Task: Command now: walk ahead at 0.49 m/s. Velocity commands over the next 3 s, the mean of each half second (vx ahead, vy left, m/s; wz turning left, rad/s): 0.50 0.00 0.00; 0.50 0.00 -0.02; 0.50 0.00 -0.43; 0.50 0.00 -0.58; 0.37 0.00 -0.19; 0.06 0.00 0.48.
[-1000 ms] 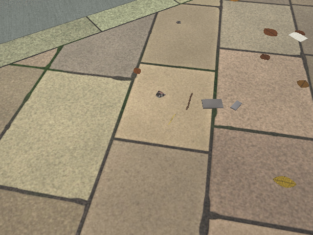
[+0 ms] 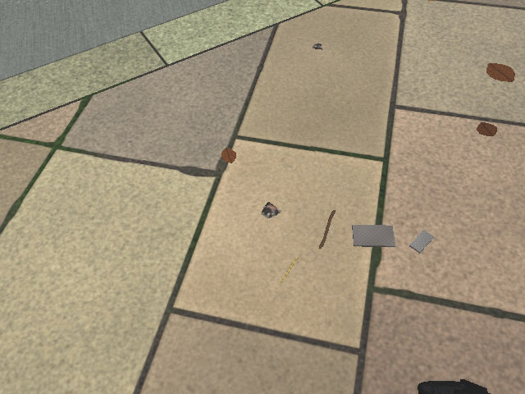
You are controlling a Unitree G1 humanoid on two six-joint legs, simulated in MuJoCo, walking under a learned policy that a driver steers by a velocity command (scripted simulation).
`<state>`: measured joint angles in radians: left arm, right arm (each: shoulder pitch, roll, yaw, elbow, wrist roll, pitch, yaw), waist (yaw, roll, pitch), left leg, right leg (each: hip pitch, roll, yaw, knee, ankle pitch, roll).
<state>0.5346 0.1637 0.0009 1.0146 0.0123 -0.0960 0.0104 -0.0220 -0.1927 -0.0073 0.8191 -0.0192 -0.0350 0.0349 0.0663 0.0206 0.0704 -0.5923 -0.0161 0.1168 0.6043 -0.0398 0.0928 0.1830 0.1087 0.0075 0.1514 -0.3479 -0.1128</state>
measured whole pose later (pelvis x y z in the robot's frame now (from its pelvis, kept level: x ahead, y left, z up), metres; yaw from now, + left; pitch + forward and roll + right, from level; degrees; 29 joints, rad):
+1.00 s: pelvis +0.54 -0.05 +0.02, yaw -1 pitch +0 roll -1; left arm 0.48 0.17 0.03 1.07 0.01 -0.10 0.00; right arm 0.08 -0.21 -0.03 0.91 -0.03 -0.03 0.03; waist 0.06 0.04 0.04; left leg -0.63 0.10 0.02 0.76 -0.03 0.02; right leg 0.01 0.09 -0.07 0.20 -0.22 -0.09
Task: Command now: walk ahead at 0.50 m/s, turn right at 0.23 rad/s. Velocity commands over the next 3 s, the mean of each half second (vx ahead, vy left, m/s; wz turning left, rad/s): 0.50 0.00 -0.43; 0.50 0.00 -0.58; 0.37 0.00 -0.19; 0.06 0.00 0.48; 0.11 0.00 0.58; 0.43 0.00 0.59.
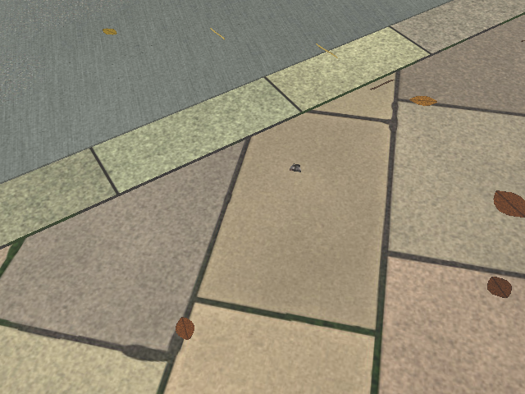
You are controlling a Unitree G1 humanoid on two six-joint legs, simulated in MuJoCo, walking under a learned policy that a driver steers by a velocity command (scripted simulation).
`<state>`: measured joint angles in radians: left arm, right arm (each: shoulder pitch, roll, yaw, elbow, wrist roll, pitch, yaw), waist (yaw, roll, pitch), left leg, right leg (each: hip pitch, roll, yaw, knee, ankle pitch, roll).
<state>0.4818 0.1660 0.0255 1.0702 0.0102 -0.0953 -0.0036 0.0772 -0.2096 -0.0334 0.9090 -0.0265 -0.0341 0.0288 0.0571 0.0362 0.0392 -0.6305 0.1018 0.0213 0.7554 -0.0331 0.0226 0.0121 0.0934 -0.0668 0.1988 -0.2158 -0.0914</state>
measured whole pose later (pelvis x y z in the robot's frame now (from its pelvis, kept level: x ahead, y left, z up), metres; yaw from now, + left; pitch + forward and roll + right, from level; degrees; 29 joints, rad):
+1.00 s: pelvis +0.47 -0.11 +0.00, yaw -33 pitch +1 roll +0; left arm 0.36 0.26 0.07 0.91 0.00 -0.05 -0.01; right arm 0.12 -0.25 -0.05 0.79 -0.05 -0.03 0.01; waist 0.04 0.03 0.05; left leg -0.64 0.13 -0.03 0.97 -0.20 -0.05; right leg -0.12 0.15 0.04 0.30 -0.18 -0.14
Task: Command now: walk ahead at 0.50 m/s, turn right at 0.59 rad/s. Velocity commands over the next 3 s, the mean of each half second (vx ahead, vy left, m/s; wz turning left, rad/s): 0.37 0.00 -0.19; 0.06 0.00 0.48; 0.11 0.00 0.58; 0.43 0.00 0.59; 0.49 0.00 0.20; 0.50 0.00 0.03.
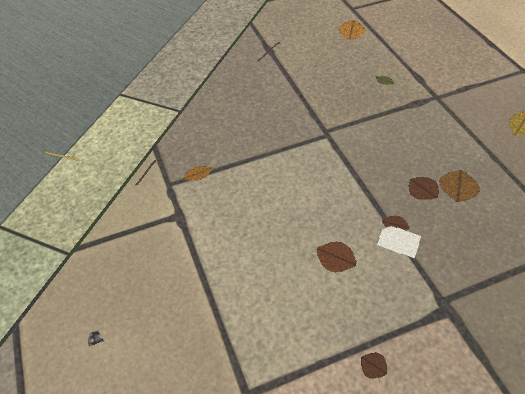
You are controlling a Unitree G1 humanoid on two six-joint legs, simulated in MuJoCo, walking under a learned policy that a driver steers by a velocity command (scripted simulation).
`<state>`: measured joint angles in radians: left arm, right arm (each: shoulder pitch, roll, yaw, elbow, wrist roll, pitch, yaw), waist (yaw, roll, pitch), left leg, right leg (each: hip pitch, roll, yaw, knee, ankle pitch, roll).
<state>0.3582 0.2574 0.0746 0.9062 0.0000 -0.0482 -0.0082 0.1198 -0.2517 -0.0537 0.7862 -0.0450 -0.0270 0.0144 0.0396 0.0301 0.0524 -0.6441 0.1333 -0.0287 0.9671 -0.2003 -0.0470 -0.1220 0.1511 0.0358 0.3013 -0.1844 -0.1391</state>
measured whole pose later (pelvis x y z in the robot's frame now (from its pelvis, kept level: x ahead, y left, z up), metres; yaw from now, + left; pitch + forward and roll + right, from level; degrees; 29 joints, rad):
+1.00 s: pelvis +0.27 +0.01 +0.00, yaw +15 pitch +0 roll +1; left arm 0.19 0.25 0.02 0.75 0.02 0.00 0.05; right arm 0.23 -0.33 -0.10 0.78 -0.02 0.07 0.02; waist -0.02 0.06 0.05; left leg -0.47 -0.08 -0.06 1.09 -0.43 -0.04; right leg -0.20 0.01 -0.04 0.40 -0.21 -0.04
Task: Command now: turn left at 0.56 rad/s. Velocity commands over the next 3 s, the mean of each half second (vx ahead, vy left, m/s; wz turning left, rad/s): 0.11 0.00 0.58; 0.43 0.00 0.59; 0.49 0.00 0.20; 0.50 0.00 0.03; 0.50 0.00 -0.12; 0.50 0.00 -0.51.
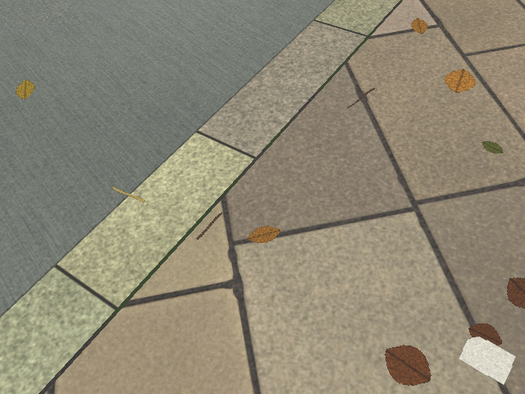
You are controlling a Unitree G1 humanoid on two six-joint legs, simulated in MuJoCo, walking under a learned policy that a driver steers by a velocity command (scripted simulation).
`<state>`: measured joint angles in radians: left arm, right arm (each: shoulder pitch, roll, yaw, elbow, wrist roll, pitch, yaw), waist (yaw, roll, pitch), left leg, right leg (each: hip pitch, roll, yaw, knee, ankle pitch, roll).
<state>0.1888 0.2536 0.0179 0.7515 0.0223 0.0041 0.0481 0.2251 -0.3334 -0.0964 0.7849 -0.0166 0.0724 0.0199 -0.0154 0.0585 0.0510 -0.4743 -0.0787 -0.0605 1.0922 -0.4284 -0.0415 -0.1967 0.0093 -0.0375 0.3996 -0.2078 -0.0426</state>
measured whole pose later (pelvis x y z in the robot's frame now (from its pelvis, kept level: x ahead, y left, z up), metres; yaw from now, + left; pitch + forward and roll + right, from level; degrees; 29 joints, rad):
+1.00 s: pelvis +0.23 +0.10 +0.00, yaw +35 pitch +1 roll -1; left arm 0.27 0.26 0.03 0.77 0.03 -0.08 0.00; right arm 0.27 -0.33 -0.06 0.78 -0.03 -0.01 0.05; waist 0.00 0.06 0.02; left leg -0.51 -0.02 -0.06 1.10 -0.29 0.06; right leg -0.16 0.02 -0.08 0.36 -0.22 -0.03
